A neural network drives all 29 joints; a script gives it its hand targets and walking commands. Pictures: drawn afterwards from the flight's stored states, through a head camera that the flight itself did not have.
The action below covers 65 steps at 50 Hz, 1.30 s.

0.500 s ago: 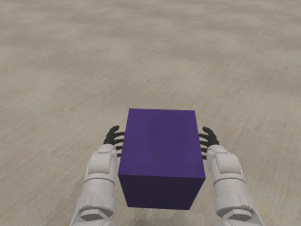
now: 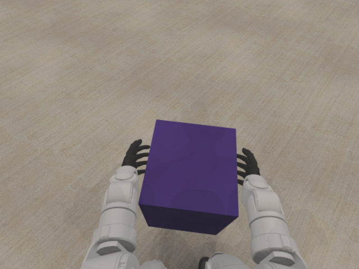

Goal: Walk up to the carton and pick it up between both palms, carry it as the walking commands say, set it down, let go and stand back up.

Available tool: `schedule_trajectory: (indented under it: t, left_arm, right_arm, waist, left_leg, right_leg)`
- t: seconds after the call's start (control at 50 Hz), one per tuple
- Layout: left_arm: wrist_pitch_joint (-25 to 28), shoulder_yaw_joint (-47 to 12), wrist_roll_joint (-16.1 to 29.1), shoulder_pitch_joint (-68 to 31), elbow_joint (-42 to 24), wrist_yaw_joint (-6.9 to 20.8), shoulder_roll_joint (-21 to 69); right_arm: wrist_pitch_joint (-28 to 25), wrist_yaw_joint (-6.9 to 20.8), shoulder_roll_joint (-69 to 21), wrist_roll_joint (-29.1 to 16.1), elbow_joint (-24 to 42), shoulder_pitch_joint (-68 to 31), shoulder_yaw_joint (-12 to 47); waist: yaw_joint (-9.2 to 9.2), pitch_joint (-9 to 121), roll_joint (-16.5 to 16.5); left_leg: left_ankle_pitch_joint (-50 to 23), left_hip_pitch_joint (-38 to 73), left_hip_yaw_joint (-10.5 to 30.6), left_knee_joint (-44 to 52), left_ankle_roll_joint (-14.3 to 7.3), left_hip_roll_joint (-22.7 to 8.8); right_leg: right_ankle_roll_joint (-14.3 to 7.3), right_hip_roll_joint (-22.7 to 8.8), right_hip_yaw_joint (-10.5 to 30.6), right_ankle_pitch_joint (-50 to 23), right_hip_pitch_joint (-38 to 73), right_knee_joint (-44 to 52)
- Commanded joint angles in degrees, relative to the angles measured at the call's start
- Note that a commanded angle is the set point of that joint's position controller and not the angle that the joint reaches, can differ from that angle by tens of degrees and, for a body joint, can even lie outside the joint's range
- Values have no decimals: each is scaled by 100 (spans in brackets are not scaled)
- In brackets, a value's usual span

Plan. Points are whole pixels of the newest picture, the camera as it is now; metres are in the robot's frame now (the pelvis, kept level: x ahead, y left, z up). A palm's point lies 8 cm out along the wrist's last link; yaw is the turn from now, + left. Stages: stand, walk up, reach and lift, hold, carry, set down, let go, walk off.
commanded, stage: set down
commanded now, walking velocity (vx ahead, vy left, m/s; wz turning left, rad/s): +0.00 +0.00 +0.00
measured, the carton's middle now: (188, 181) +0.33 +0.00 -0.10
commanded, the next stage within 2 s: none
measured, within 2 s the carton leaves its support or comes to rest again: neither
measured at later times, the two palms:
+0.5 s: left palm (143, 185) +0.33 +0.13 -0.12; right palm (247, 195) +0.30 -0.16 -0.13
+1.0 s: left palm (148, 189) +0.35 +0.12 -0.21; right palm (239, 198) +0.32 -0.17 -0.22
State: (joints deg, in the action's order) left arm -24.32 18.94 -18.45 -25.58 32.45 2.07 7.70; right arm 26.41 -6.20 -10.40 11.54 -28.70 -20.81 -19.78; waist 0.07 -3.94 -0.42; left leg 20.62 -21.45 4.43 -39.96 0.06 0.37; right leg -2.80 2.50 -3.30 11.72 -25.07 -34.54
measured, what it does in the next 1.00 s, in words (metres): lowers itself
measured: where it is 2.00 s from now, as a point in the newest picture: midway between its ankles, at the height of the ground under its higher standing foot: outside the picture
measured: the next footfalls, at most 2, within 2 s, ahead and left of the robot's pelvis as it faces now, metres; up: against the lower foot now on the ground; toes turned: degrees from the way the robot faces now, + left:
none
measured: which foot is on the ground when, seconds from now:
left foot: down 0.00-1.00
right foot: down 0.00-1.00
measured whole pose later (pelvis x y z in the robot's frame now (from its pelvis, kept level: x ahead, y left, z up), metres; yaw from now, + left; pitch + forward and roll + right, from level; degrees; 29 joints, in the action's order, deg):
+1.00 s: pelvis -0.04 +0.00 -0.07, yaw -1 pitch +23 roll +3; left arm 5.2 8.9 -2.6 -42.7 49.3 -6.3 -2.3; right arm -3.5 -13.6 1.1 9.4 -43.6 -38.0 -10.3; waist 0.1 -15.7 -0.4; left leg 23.9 -59.5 0.1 -60.3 0.3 2.7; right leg -2.5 0.9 0.7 15.2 -66.2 -58.5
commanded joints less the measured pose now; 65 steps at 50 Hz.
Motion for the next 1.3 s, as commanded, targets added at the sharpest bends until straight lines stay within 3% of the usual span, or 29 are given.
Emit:
schedule_trajectory:
  t: [0.0, 0.08, 0.18, 0.34, 0.46, 0.52, 0.56, 0.62, 0.84, 0.92, 1.06, 1.28]
  left_arm:
    - [517, -2501, 664, -2263, 330, 1186, 5666]
    - [861, -2427, 533, -2168, 359, 992, 5512]
    - [1318, -2183, 394, -2143, 540, 758, 5114]
    - [2264, -2526, 663, -2412, 632, 292, 4379]
    - [2900, -2582, 1101, -2166, 276, -478, 2302]
    - [3048, -2311, 1359, -2159, 91, -837, 572]
    - [3053, -2121, 1523, -2111, 234, -970, -1]
    - [3023, -1885, 1665, -2230, 528, -1037, -237]
    - [3188, -1551, 1777, -3192, 1055, -793, -512]
    - [3209, -1555, 1717, -3439, 939, -785, -395]
    - [3166, -1881, 1925, -3959, 339, -996, -250]
    - [2753, -2150, 2180, -4888, 472, -1137, 133]
  right_arm:
    - [-686, 1422, -4842, -282, 143, -3066, 2568]
    - [-1076, 1386, -4289, -21, -132, -2765, 2249]
    - [-1583, 1252, -3649, 321, -386, -2590, 1871]
    - [-2605, 798, -2803, 112, -281, -3200, 2321]
    - [-3223, 24, -1383, -228, -188, -2671, 2376]
    - [-3287, -373, -378, -493, -279, -2248, 2081]
    - [-3263, -529, -70, -739, -312, -2240, 2032]
    - [-3254, -629, -4, -982, -428, -2476, 2009]
    - [-3301, -796, 34, -921, -953, -2869, 1596]
    - [-3293, -767, -43, -905, -922, -3164, 1529]
    - [-3315, -730, 124, -1207, -252, -4000, 1635]
    - [-2985, -649, 120, -1393, -743, -4856, 1555]
  waist:
    - [454, 2714, -477]
    - [644, 2634, -595]
    - [846, 2560, -515]
    - [732, 3606, -307]
    - [621, 4265, -126]
    - [478, 3869, 83]
    - [342, 3550, 173]
    - [213, 3261, 234]
    - [376, 3540, 257]
    - [366, 4120, 153]
    - [294, 5504, 70]
    - [547, 5534, -114]
  left_leg:
    - [-1437, -1245, 342, 626, -266, 529]
    - [-1837, -1399, 405, 444, -120, 523]
    - [-2070, -1793, 437, 121, 10, 547]
    - [-2387, -2360, 387, -654, 48, 659]
    - [-1963, -2663, 119, -976, 21, 774]
    - [-1137, -2821, -82, -883, -78, 743]
    - [-705, -2858, -170, -865, -162, 720]
    - [-407, -3083, -198, -954, -238, 694]
    - [-356, -4617, -86, -1649, -210, 721]
    - [-532, -4721, -56, -1907, -188, 747]
    - [-804, -4739, -73, -2380, -189, 803]
    - [-234, -5236, -86, -3103, -119, 862]
  right_leg:
    - [122, 115, 989, -1787, 1730, -175]
    - [61, 205, 947, -1876, 1002, -374]
    - [66, 276, 903, -1849, 324, -704]
    - [106, 357, 893, -2254, -44, -1501]
    - [227, 290, 878, -2368, 128, -1803]
    - [270, 220, 828, -1795, 189, -1659]
    - [256, 181, 828, -1306, 210, -1512]
    - [194, 124, 926, -899, 238, -1437]
    - [231, 116, 1255, -1437, 198, -1988]
    - [220, 205, 1176, -1670, 1, -2288]
    - [183, 301, 968, -2057, -330, -2928]
    - [186, 351, 669, -888, -1965, -3584]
